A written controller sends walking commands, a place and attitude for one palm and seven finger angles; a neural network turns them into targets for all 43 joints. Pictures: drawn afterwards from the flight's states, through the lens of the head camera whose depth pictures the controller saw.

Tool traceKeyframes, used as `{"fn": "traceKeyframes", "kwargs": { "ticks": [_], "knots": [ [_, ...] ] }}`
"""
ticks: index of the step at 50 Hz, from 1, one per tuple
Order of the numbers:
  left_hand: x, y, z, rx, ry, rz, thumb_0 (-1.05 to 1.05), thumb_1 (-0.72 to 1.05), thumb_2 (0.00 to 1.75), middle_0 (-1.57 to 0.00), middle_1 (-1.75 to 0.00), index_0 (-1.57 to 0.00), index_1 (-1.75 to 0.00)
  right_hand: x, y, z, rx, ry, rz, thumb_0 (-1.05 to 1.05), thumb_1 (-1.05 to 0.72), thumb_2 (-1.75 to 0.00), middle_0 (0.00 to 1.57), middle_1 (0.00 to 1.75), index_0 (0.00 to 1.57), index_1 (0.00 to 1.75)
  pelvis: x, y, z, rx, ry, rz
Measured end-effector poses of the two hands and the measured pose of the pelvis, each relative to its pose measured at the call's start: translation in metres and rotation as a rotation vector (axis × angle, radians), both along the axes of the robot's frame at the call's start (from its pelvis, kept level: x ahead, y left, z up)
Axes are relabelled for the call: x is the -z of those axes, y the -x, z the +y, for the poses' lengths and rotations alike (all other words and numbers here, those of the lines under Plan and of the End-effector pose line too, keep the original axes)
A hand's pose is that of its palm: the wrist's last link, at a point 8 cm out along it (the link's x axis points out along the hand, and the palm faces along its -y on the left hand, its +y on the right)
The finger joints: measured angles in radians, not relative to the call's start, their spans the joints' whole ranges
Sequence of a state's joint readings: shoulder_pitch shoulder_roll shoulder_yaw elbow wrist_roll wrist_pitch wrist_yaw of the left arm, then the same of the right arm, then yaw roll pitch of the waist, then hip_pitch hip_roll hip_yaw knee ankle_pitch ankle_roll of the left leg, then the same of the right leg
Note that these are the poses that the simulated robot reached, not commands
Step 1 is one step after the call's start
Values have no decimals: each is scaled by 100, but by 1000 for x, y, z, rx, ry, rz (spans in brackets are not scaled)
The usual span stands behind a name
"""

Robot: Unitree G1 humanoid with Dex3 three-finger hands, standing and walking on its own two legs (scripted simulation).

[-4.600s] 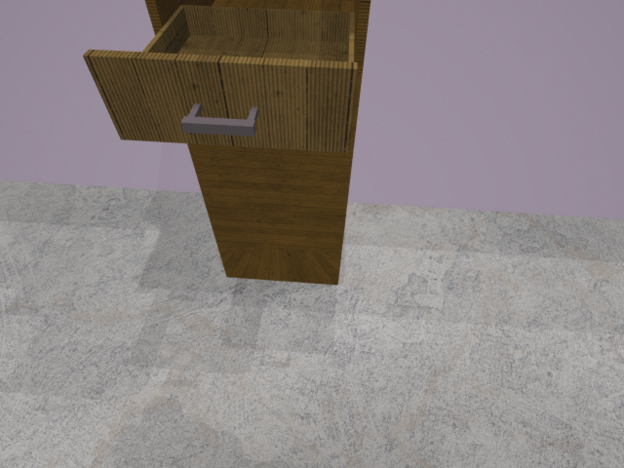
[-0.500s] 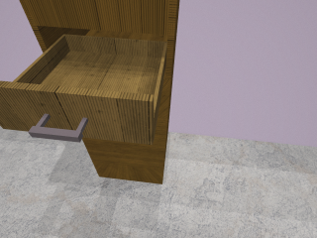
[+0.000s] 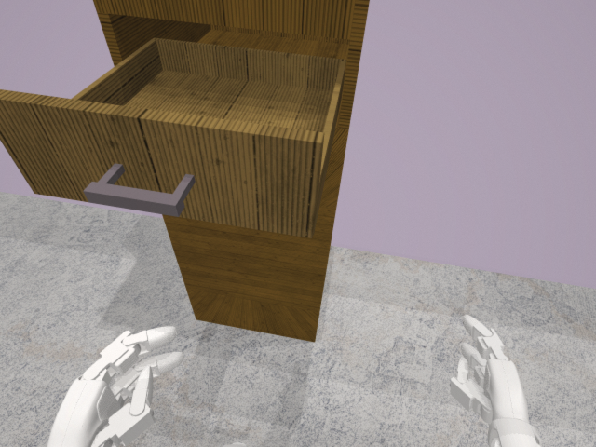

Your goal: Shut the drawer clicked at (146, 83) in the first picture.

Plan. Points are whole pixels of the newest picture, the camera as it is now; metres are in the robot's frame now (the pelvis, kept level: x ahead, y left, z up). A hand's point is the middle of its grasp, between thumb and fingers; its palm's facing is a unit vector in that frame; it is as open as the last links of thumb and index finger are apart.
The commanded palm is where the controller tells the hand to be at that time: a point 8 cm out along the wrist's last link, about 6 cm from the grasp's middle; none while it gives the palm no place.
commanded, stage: raise the hand and make a fist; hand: left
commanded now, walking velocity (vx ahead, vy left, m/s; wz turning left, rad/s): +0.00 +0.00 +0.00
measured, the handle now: (143, 188) +0.34 +0.22 +0.21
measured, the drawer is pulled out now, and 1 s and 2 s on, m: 0.29 0.29 0.29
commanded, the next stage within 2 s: bring the fist close to the handle in 1.44 s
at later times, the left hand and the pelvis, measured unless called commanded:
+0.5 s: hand (113, 347) +0.17 +0.19 +0.16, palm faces -0.04 -0.99 -0.14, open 3.4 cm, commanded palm +0.12 +0.24 +0.19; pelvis +0.01 +0.01 +0.03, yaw +0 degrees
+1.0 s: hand (21, 285) +0.16 +0.21 +0.27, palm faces +0.07 -0.93 -0.36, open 3.2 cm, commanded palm +0.11 +0.26 +0.30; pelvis +0.02 -0.02 +0.04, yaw +1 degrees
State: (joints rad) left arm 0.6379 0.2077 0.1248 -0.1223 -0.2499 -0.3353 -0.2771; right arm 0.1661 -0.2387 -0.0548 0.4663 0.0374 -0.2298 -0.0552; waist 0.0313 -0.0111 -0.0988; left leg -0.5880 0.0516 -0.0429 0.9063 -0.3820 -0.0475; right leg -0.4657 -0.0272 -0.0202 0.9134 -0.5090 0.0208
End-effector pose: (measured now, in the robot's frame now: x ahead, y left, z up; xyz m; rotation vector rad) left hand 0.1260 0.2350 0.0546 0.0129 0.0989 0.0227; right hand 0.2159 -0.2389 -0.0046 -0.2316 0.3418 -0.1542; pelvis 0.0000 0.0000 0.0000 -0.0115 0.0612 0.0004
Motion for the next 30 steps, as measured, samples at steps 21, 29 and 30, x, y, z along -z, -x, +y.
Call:
{"fn": "traceKeyframes", "kwargs": {
  "ticks": [21,29,30],
  "knots": [
    [-102,-31,13,66,-114,-139,1,90,90,-91,-107,-91,-107,27,48,32,-7,-123,101,2,-90,-90,20,30,20,30,-22,-7,5,4,10,-58],
    [-131,-20,8,75,-143,-196,1,90,90,-107,-124,-107,-125,1,22,21,-40,-75,-21,2,-90,-90,20,30,20,30,-28,-12,5,-5,6,-87],
    [-136,-19,8,73,-152,-206,1,90,90,-109,-126,-109,-127,-3,17,22,-47,-76,-41,2,-90,-90,20,30,20,30,-28,-12,4,-5,5,-90]
  ]
}}
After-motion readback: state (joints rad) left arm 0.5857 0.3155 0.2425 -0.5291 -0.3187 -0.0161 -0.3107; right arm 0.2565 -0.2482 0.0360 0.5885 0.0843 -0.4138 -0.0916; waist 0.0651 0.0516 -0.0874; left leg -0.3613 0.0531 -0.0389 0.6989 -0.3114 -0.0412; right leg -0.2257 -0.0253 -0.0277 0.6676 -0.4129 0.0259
